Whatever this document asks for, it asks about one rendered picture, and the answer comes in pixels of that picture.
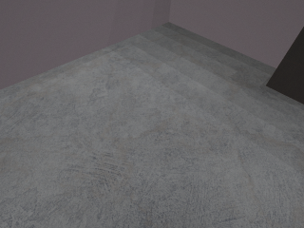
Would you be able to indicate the cupboard door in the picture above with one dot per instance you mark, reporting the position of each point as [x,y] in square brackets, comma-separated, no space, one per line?
[297,53]

